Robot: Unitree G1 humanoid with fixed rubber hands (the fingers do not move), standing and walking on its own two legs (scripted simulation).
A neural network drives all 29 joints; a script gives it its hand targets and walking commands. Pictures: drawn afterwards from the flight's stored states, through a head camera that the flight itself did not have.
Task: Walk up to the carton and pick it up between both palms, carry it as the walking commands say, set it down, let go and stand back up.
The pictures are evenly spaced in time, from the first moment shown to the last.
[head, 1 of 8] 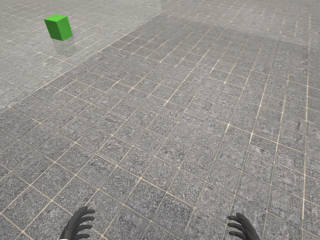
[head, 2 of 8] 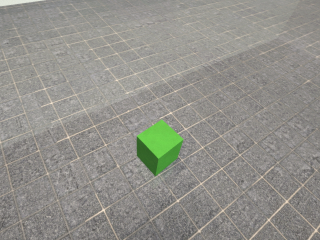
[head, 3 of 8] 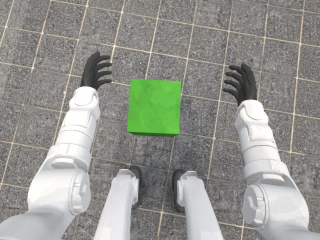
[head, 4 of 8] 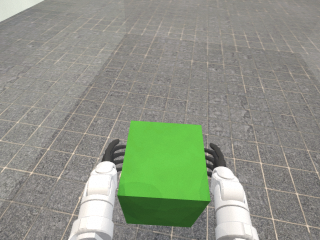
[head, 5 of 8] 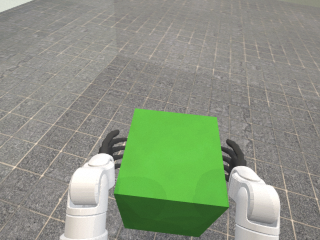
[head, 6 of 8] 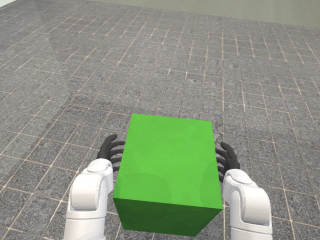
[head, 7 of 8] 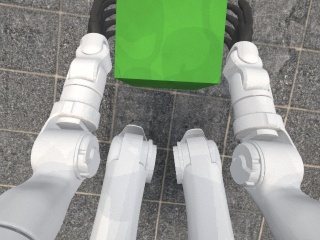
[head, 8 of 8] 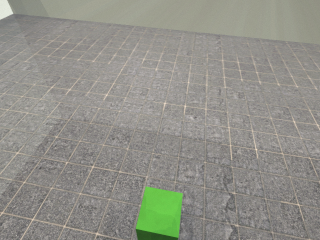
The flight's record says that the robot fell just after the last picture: no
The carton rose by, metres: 0.68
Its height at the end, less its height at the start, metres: +0.00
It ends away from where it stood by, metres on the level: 5.65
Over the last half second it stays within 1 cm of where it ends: yes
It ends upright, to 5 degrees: yes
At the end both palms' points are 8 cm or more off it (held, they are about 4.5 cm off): yes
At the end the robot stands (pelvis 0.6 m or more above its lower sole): yes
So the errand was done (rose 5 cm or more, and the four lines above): yes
